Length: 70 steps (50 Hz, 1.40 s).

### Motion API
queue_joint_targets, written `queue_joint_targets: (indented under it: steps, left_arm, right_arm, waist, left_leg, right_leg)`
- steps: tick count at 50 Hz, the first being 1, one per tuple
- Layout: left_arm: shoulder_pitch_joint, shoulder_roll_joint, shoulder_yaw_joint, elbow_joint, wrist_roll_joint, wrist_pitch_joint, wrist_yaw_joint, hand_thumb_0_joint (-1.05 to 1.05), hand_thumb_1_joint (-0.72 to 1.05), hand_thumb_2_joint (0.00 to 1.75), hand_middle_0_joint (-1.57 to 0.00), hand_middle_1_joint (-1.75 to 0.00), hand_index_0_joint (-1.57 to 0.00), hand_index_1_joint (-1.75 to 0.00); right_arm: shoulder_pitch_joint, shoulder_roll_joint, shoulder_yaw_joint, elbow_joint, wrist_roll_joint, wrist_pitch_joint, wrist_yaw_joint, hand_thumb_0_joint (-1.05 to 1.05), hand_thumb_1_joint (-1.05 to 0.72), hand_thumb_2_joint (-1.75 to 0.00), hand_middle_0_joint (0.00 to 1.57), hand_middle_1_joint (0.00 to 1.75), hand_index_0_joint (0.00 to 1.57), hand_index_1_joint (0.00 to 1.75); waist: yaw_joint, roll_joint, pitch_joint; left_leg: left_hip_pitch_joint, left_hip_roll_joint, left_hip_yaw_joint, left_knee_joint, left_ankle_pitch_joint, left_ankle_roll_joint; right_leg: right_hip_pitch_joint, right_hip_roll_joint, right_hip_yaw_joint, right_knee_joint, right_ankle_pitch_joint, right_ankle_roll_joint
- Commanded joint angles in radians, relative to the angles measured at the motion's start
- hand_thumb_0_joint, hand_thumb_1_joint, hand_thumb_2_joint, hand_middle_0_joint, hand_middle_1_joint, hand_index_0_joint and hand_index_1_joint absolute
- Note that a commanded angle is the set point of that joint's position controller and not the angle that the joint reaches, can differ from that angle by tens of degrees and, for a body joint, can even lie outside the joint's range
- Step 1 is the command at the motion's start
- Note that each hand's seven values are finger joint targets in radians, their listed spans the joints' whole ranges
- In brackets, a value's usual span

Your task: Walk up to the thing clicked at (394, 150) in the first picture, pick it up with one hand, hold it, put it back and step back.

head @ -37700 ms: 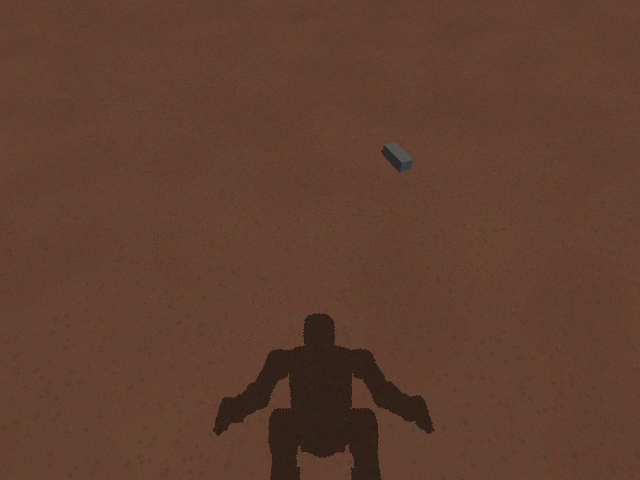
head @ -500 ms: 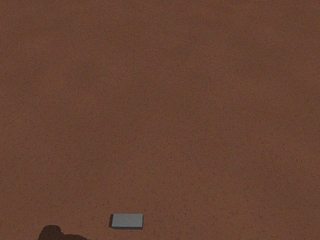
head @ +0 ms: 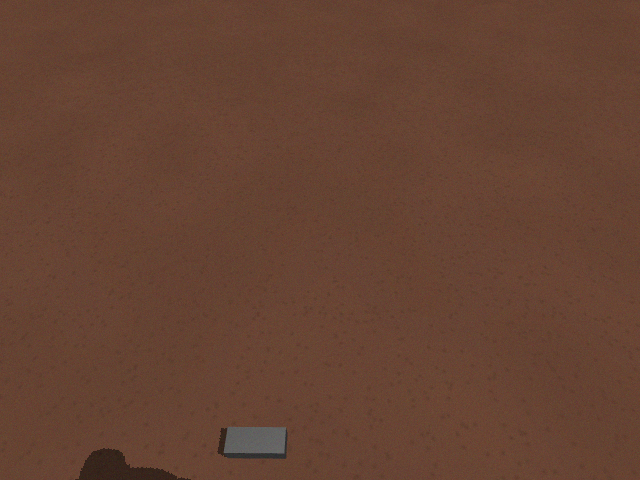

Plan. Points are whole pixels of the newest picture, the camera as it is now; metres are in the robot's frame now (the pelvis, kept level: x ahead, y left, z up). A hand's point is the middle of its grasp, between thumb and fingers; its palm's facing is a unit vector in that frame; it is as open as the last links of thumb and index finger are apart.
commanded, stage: stand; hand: left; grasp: from above
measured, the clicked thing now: (256, 442) +0.36 +0.21 -0.75
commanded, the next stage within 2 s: step back in 0.04 s
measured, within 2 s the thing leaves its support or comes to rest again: neither
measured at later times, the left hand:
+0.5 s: hand out of the picture +0.07 +0.30 -0.18, palm faces -0.03 -0.93 -0.37, open 7.4 cm
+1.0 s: hand out of the picture -0.11 +0.27 -0.15, palm faces -0.06 -0.90 -0.43, open 7.4 cm
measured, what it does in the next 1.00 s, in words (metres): walks backwards: right foot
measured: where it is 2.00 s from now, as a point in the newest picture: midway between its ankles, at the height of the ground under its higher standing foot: outside the picture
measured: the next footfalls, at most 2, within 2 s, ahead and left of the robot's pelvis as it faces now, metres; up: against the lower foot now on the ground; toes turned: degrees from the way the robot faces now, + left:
right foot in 0.78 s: -0.14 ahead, -0.10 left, +0.00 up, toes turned -3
left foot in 1.16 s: -0.24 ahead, +0.13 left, +0.00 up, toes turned -2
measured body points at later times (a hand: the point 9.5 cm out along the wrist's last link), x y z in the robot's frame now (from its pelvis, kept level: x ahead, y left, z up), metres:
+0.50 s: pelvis -0.08 +0.04 -0.02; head -0.01 +0.07 +0.42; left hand +0.07 +0.35 -0.15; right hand -0.02 -0.28 -0.13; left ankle -0.03 +0.14 -0.75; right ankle -0.07 -0.11 -0.68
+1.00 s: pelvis -0.21 +0.01 -0.01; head -0.16 -0.02 +0.43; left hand -0.11 +0.31 -0.12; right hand -0.14 -0.32 -0.15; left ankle -0.21 +0.16 -0.67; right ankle -0.18 -0.10 -0.75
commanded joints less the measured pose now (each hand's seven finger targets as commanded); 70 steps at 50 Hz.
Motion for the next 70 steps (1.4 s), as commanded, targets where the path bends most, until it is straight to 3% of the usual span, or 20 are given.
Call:
queue_joint_targets:
  steps: [1, 6, 14, 16, 18, 24, 31, 35, 38, 40, 41, 42, 46, 50, 54, 58, 60, 61, 65, 70]
  left_arm:
    - [-0.03, 0.21, 0.044, -0.058, 0.003, -0.019, 0.01, 0.0, 0.9, 0.9, -0.2, -0.3, -0.2, -0.3]
    - [-0.03, 0.275, 0.089, -0.132, -0.021, 0.002, 0.024, 0.0, 0.9, 0.9, -0.2, -0.3, -0.2, -0.3]
    - [-0.146, 0.331, 0.105, -0.258, 0.017, 0.027, 0.02, 0.0, 0.9, 0.9, -0.2, -0.3, -0.2, -0.3]
    - [-0.179, 0.301, 0.096, -0.285, 0.012, 0.035, 0.021, 0.0, 0.9, 0.9, -0.2, -0.3, -0.2, -0.3]
    - [-0.127, 0.206, 0.083, -0.288, 0.001, 0.052, 0.033, 0.0, 0.9, 0.9, -0.2, -0.3, -0.2, -0.3]
    - [0.046, 0.238, 0.091, -0.254, -0.008, 0.066, 0.038, 0.0, 0.9, 0.9, -0.2, -0.3, -0.2, -0.3]
    - [0.013, 0.229, 0.102, -0.325, 0.003, 0.048, 0.023, 0.0, 0.9, 0.9, -0.2, -0.3, -0.2, -0.3]
    - [0.082, 0.226, 0.112, -0.296, 0.006, 0.041, 0.012, 0.0, 0.9, 0.9, -0.2, -0.3, -0.2, -0.3]
    - [0.224, 0.219, 0.122, -0.239, 0.013, 0.037, 0.003, 0.0, 0.9, 0.9, -0.2, -0.3, -0.2, -0.3]
    - [0.187, 0.327, 0.151, -0.276, 0.035, 0.027, 0.004, 0.0, 0.9, 0.9, -0.2, -0.3, -0.2, -0.3]
    - [0.085, 0.437, 0.167, -0.335, 0.041, 0.032, 0.005, 0.0, 0.9, 0.9, -0.2, -0.3, -0.2, -0.3]
    - [-0.008, 0.419, 0.166, -0.37, 0.042, 0.026, 0.012, 0.0, 0.9, 0.9, -0.2, -0.3, -0.2, -0.3]
    - [-0.081, 0.253, 0.133, -0.39, 0.029, 0.016, 0.02, 0.0, 0.9, 0.9, -0.2, -0.3, -0.2, -0.3]
    - [0.068, 0.229, 0.128, -0.395, 0.03, 0.02, 0.029, 0.0, 0.9, 0.9, -0.2, -0.3, -0.2, -0.3]
    - [0.076, 0.256, 0.128, -0.414, 0.023, 0.032, 0.037, 0.0, 0.9, 0.9, -0.2, -0.3, -0.2, -0.3]
    - [0.021, 0.27, 0.112, -0.435, 0.004, 0.053, 0.025, 0.0, 0.9, 0.9, -0.2, -0.3, -0.2, -0.3]
    - [0.014, 0.21, 0.1, -0.452, -0.006, 0.051, 0.024, 0.0, 0.9, 0.9, -0.2, -0.3, -0.2, -0.3]
    - [-0.058, 0.25, 0.122, -0.455, 0.007, 0.052, 0.038, 0.0, 0.9, 0.9, -0.2, -0.3, -0.2, -0.3]
    - [0.06, 0.236, 0.121, -0.385, -0.01, 0.057, 0.028, 0.0, 0.9, 0.9, -0.2, -0.3, -0.2, -0.3]
    - [0.082, 0.214, 0.113, -0.385, 0.007, 0.04, 0.025, 0.0, 0.9, 0.9, -0.2, -0.3, -0.2, -0.3]
  right_arm:
    - [-0.038, -0.209, -0.036, -0.064, 0.005, -0.021, -0.016, 0.0, -0.9, -0.9, 0.2, 0.3, 0.2, 0.3]
    - [-0.027, -0.239, -0.065, -0.117, 0.028, 0.017, -0.007, 0.0, -0.9, -0.9, 0.2, 0.3, 0.2, 0.3]
    - [0.078, -0.215, -0.084, -0.166, 0.015, 0.053, 0.01, 0.0, -0.9, -0.9, 0.2, 0.3, 0.2, 0.3]
    - [0.129, -0.247, -0.096, -0.166, 0.012, 0.042, 0.012, 0.0, -0.9, -0.9, 0.2, 0.3, 0.2, 0.3]
    - [0.072, -0.362, -0.117, -0.191, -0.003, 0.022, 0.004, 0.0, -0.9, -0.9, 0.2, 0.3, 0.2, 0.3]
    - [-0.055, -0.286, -0.106, -0.279, -0.019, 0.005, -0.03, 0.0, -0.9, -0.9, 0.2, 0.3, 0.2, 0.3]
    - [0.052, -0.28, -0.113, -0.299, -0.006, 0.01, -0.04, 0.0, -0.9, -0.9, 0.2, 0.3, 0.2, 0.3]
    - [0.014, -0.307, -0.112, -0.325, -0.012, 0.025, -0.032, 0.0, -0.9, -0.9, 0.2, 0.3, 0.2, 0.3]
    - [-0.033, -0.314, -0.113, -0.335, -0.003, 0.042, -0.023, 0.0, -0.9, -0.9, 0.2, 0.3, 0.2, 0.3]
    - [-0.016, -0.224, -0.089, -0.347, 0.011, 0.046, -0.019, 0.0, -0.9, -0.9, 0.2, 0.3, 0.2, 0.3]
    - [-0.065, -0.241, -0.104, -0.354, 0.008, 0.05, -0.034, 0.0, -0.9, -0.9, 0.2, 0.3, 0.2, 0.3]
    - [-0.033, -0.282, -0.122, -0.333, 0.003, 0.049, -0.037, 0.0, -0.9, -0.9, 0.2, 0.3, 0.2, 0.3]
    - [0.103, -0.219, -0.084, -0.273, 0.026, 0.036, -0.03, 0.0, -0.9, -0.9, 0.2, 0.3, 0.2, 0.3]
    - [0.07, -0.227, -0.073, -0.304, 0.02, 0.026, -0.039, 0.0, -0.9, -0.9, 0.2, 0.3, 0.2, 0.3]
    - [0.084, -0.225, -0.079, -0.322, 0.006, 0.017, -0.038, 0.0, -0.9, -0.9, 0.2, 0.3, 0.2, 0.3]
    - [0.192, -0.241, -0.1, -0.276, -0.006, 0.014, -0.028, 0.0, -0.9, -0.9, 0.2, 0.3, 0.2, 0.3]
    - [0.112, -0.385, -0.13, -0.312, -0.021, 0.018, -0.02, 0.0, -0.9, -0.9, 0.2, 0.3, 0.2, 0.3]
    - [0.09, -0.436, -0.139, -0.334, -0.024, 0.019, -0.015, 0.0, -0.9, -0.9, 0.2, 0.3, 0.2, 0.3]
    - [-0.039, -0.275, -0.096, -0.362, -0.027, 0.011, -0.031, 0.0, -0.9, -0.9, 0.2, 0.3, 0.2, 0.3]
    - [0.035, -0.256, -0.102, -0.358, -0.009, 0.014, -0.033, 0.0, -0.9, -0.9, 0.2, 0.3, 0.2, 0.3]
  waist:
    - [0.002, 0.004, -0.077]
    - [-0.012, -0.033, -0.094]
    - [-0.044, -0.23, -0.121]
    - [-0.074, -0.153, -0.123]
    - [-0.045, 0.195, -0.064]
    - [0.037, 0.157, -0.113]
    - [-0.038, 0.118, -0.12]
    - [-0.023, 0.167, -0.125]
    - [0.034, 0.157, -0.147]
    - [0.026, -0.189, -0.073]
    - [0.069, -0.302, -0.007]
    - [0.032, -0.269, 0.066]
    - [-0.05, -0.146, -0.003]
    - [0.046, -0.148, -0.086]
    - [0.05, -0.203, -0.141]
    - [-0.014, -0.133, -0.16]
    - [-0.004, 0.22, -0.122]
    - [-0.067, 0.282, -0.087]
    - [0.041, 0.097, -0.024]
    - [-0.012, 0.136, -0.066]
  left_leg:
    - [0.003, 0.091, -0.065, -0.046, 0.151, 0.051]
    - [-0.051, 0.055, -0.032, 0.169, 0.336, 0.088]
    - [-0.066, -0.071, 0.01, 0.453, -0.254, 0.085]
    - [-0.061, 0.005, -0.063, 0.329, -0.037, 0.118]
    - [-0.095, 0.267, -0.436, -0.025, 0.381, 0.173]
    - [-0.026, 0.199, -0.232, 0.077, 0.389, 0.214]
    - [0.087, 0.252, -0.222, 0.114, 0.36, 0.298]
    - [-0.039, 0.229, -0.191, 0.127, 0.196, 0.261]
    - [-0.213, 0.183, -0.145, 0.17, -0.008, 0.184]
    - [-0.488, -0.056, -0.043, 0.455, -0.323, 0.056]
    - [-0.394, -0.138, -0.083, 0.708, -0.435, 0.026]
    - [-0.336, -0.095, -0.152, 0.832, -0.394, 0.024]
    - [-0.392, -0.194, -0.155, 0.857, -0.232, 0.027]
    - [-0.469, -0.147, -0.118, 0.668, -0.307, -0.001]
    - [-0.34, -0.053, -0.058, 0.391, -0.336, 0.024]
    - [-0.082, -0.046, -0.019, 0.059, 0.021, 0.062]
    - [-0.021, 0.272, -0.427, -0.002, 0.172, 0.22]
    - [-0.201, 0.372, -0.543, -0.039, 0.176, 0.353]
    - [-0.166, 0.186, -0.201, 0.045, 0.3, 0.232]
    - [0.039, 0.198, -0.19, 0.111, 0.324, 0.28]
  right_leg:
    - [0.015, -0.097, 0.071, -0.056, 0.154, -0.036]
    - [-0.057, -0.103, 0.09, 0.089, 0.369, -0.097]
    - [-0.268, -0.284, 0.248, 0.063, 0.228, -0.245]
    - [-0.285, -0.192, 0.166, 0.227, 0.127, -0.164]
    - [-0.382, 0.145, 0.105, 0.567, -0.389, -0.061]
    - [-0.419, 0.132, 0.219, 0.866, -0.284, -0.054]
    - [-0.404, 0.086, 0.165, 0.672, -0.327, 0.004]
    - [-0.229, 0.052, 0.071, 0.4, -0.287, -0.007]
    - [-0.018, 0.057, 0.018, 0.129, -0.077, -0.053]
    - [-0.036, -0.191, 0.464, -0.029, -0.221, -0.157]
    - [-0.347, -0.378, 0.647, -0.138, -0.293, -0.323]
    - [-0.471, -0.395, 0.663, -0.159, -0.312, -0.332]
    - [-0.219, -0.121, 0.197, 0.026, 0.174, -0.156]
    - [0.089, -0.162, 0.222, 0.11, 0.307, -0.215]
    - [0.116, -0.246, 0.263, 0.176, 0.441, -0.247]
    - [-0.092, -0.168, 0.19, 0.268, 0.266, -0.148]
    - [-0.39, 0.091, 0.016, 0.495, -0.253, -0.05]
    - [-0.34, 0.106, 0.125, 0.719, -0.471, -0.031]
    - [-0.404, 0.146, 0.211, 0.932, -0.292, -0.055]
    - [-0.435, 0.112, 0.161, 0.75, -0.299, 0.011]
